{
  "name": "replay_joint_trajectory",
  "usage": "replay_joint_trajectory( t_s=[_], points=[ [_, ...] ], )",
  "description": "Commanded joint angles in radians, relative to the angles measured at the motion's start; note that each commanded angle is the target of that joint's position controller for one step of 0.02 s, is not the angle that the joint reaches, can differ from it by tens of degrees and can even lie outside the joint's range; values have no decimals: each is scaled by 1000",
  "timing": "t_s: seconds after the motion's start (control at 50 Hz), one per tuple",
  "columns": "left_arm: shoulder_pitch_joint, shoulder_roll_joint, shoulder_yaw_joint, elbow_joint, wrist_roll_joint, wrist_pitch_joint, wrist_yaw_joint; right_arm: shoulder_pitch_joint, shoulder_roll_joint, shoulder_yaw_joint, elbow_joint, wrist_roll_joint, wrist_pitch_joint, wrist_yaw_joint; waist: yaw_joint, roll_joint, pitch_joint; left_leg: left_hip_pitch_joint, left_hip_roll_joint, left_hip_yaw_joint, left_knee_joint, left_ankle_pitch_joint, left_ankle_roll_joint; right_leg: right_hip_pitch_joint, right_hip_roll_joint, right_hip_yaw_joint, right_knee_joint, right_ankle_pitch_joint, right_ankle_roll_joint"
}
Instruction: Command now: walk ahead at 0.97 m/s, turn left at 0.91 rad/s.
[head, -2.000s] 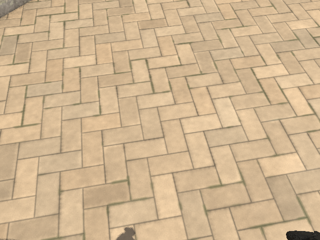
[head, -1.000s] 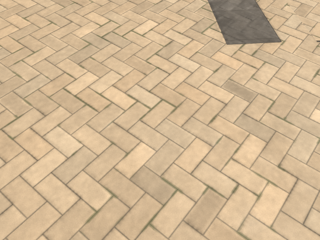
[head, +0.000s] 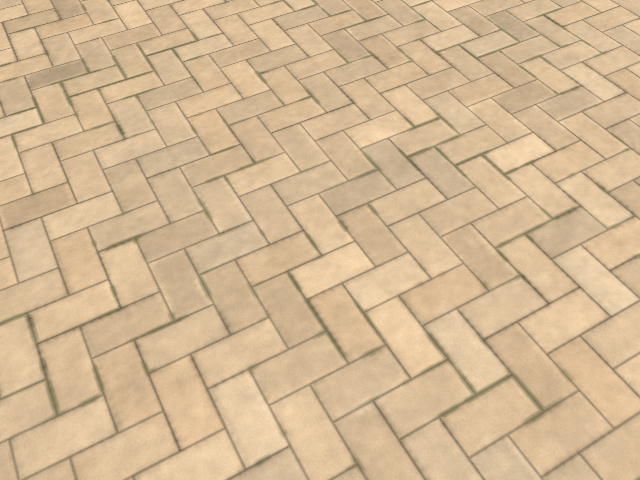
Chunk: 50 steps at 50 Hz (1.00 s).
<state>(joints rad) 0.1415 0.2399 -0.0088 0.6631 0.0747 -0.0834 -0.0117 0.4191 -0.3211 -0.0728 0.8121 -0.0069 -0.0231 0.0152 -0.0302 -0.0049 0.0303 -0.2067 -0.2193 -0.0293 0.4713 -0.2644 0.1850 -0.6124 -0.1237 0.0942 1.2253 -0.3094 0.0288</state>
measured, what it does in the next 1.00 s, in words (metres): walks ahead: right foot, then left foot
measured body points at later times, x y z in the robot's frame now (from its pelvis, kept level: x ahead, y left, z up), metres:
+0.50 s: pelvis +0.47 -0.01 +0.01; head +0.49 +0.00 +0.46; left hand +0.33 +0.25 -0.11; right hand +0.76 -0.18 -0.06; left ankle +0.50 +0.12 -0.66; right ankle +0.44 -0.14 -0.73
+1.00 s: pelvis +0.92 +0.18 +0.00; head +0.94 +0.18 +0.45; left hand +1.03 +0.46 -0.10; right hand +0.93 -0.11 -0.13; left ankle +0.76 +0.20 -0.73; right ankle +1.12 +0.09 -0.65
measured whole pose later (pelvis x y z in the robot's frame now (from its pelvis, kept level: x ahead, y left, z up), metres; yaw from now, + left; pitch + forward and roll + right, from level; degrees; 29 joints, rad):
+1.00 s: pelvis +0.92 +0.18 +0.00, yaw +10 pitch +0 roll +2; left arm 0.13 0.30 0.03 0.78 0.01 -0.02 -0.07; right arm 0.48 -0.29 -0.04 0.93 -0.02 -0.12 0.01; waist -0.04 -0.04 0.03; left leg 0.14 -0.07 0.23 0.20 -0.34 0.03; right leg -0.80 -0.10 -0.07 0.97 0.02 -0.09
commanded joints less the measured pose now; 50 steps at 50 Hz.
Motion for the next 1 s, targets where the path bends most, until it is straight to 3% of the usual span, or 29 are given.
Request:
replay_joint_trajectory(
  t_s=[0.02,0.12,0.16,0.2,0.22,0.24,0.26,0.28,0.3,0.32,0.34,0.38,0.42,0.48,0.56,0.62,0.64,0.66,0.68,0.7,0.72,0.74,0.76,0.78,0.82,0.84,0.88,0.94,1.0],
  points=[
    [-75,102,16,-103,0,24,-9,-47,-128,-27,-88,9,-47,-7,38,-32,102,-178,237,-361,-339,49,142,-45,-8,-82,-192,95,42],
    [-247,90,-1,-153,-32,12,-24,53,-159,-42,-55,18,-47,-6,-65,44,48,-25,222,-354,-280,481,57,68,85,-112,-552,423,20],
    [-260,110,2,-167,-36,7,-18,46,-176,-48,-50,19,-46,-15,-61,53,23,68,242,-370,-227,594,33,126,108,-93,-650,411,1],
    [-127,165,25,-128,-39,4,-1,12,-212,-54,-51,14,-50,-23,7,60,-80,126,244,-364,-73,860,-16,349,160,-93,-699,323,-20],
    [31,217,50,-89,-47,1,14,-10,-245,-58,-49,1,-54,-19,93,70,-175,141,252,-356,107,946,-34,506,164,-94,-676,232,-37],
    [249,255,73,-34,-49,-1,36,-61,-233,-54,-50,-12,-63,-14,218,61,-257,47,223,-317,351,877,-46,726,113,-87,-667,168,-56],
    [444,305,93,3,-21,-6,58,-60,-88,-18,-65,-24,-76,-16,259,-88,-366,-121,164,-246,713,361,-43,939,-92,139,-656,-192,-82],
    [341,380,110,7,-4,-5,43,109,10,17,-113,38,-75,-3,88,-485,-486,-388,46,-140,955,-189,-89,1064,-333,800,-921,-370,-214],
    [217,269,105,-19,-16,1,24,40,-74,19,-73,2,-59,-14,99,-232,-333,-493,145,-129,972,-88,-68,937,-266,789,-966,-525,-223],
    [160,188,87,-15,-25,1,16,-57,-97,13,-77,-13,-51,-4,98,-90,-208,-495,183,-113,927,-8,-75,799,-226,604,-951,-419,-220],
    [161,151,81,14,-18,-1,12,-124,-91,17,-92,-22,-48,5,93,6,-124,-481,206,-102,883,8,-78,680,-187,485,-962,-256,-213],
    [214,121,67,87,-19,-17,12,-186,-48,31,-132,-40,-33,28,59,-36,-42,-478,236,-121,814,-19,-82,557,-126,325,-986,-103,-199],
    [256,105,60,134,-40,-37,3,-222,-21,45,-158,-42,-21,35,36,-60,-4,-519,248,-138,749,-41,-89,526,-114,252,-1032,-28,-196],
    [258,147,66,157,-50,-52,0,-367,-34,61,-230,-45,-21,46,22,-58,76,-581,254,-105,568,74,-112,465,-96,99,-1133,113,-199],
    [295,185,68,191,-68,-60,-10,-507,-13,88,-267,-31,-36,77,41,-32,115,-289,246,85,229,323,-89,359,-56,-86,-1284,404,-175],
    [359,244,74,230,-65,-51,-4,-493,-44,80,-248,-40,-40,58,23,-65,52,-221,180,152,153,257,-48,591,-72,-152,-1128,990,-160],
    [368,272,78,241,-60,-41,5,-425,-68,70,-228,-49,-40,46,-19,-103,-13,-135,146,158,151,182,-32,644,-87,-167,-987,1187,-148],
    [365,289,80,250,-55,-26,16,-256,-100,52,-178,-52,-39,30,-102,-126,-110,62,126,130,146,117,-18,619,-96,-160,-760,1269,-136],
    [335,288,78,244,-58,-16,21,-50,-144,27,-115,-55,-37,10,-209,-115,-201,312,174,67,107,99,-4,485,-64,-155,-473,1130,-122],
    [356,176,56,213,-46,-15,17,88,-234,-2,-78,-70,-40,-12,-198,49,-324,547,423,-205,109,-195,-6,261,32,-140,-79,440,-131],
    [462,83,37,169,-93,-19,9,41,-276,-14,-101,-73,-39,-15,-78,269,-478,695,669,-747,-85,-399,52,-23,157,-32,240,-148,-122],
    [332,186,60,159,-85,-15,17,-20,-211,-13,-101,-50,-37,-13,-101,107,-352,576,615,-697,-165,-376,31,-122,104,8,257,-42,-138],
    [259,174,59,148,-86,-14,12,-79,-142,2,-84,-45,-49,-12,-68,51,-173,403,578,-508,-177,-239,23,-134,63,-7,187,50,-135],
    [245,143,52,158,-81,-8,4,-107,-101,8,-67,-48,-61,-8,-31,7,-79,260,540,-390,-212,-85,8,-94,29,-11,127,74,-130],
    [289,99,48,183,-58,29,-17,-119,-56,19,-42,-36,-80,-9,36,57,-34,100,488,-221,-275,3,-27,0,-6,-10,72,84,-114],
    [268,87,49,183,-55,45,-23,-106,-25,26,-24,-26,-92,-5,46,47,-5,84,466,-151,-290,81,-48,-9,-19,-9,57,88,-112],
    [173,70,49,146,-51,67,-37,-98,-21,25,2,-4,-107,-3,55,59,50,78,448,-28,-348,166,-77,-100,-34,-35,25,136,-101],
    [23,42,35,82,-64,63,-52,-89,-3,32,24,-11,-119,-2,55,70,97,51,365,189,-367,461,-128,-111,1,-124,-140,314,-108],
    [-89,46,22,38,-66,54,-72,-59,-35,32,43,-4,-120,-17,47,24,118,91,347,297,-380,707,-165,-18,61,-241,-398,437,-145]
  ],
)
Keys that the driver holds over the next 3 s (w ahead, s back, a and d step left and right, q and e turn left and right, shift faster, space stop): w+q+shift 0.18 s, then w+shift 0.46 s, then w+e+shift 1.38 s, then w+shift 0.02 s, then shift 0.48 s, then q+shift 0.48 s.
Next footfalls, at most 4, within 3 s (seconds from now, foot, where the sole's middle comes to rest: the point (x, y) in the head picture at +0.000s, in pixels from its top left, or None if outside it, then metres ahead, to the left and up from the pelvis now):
0.24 right None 0.47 -0.13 -0.77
0.68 left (235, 345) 0.80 0.22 -0.77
1.14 right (252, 203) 1.26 0.20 -0.77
1.54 left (218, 108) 1.69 0.33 -0.77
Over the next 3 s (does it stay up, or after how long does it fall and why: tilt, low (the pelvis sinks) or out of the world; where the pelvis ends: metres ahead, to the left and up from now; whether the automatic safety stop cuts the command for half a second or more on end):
stays up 2.09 -0.24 0.01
